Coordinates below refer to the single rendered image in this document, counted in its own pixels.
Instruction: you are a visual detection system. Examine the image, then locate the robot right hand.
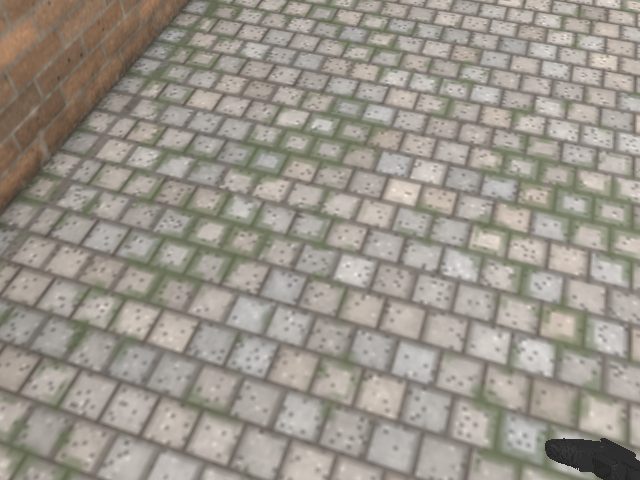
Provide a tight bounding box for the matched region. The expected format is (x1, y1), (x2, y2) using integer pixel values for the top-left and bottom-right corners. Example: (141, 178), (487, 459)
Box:
(545, 438), (640, 480)

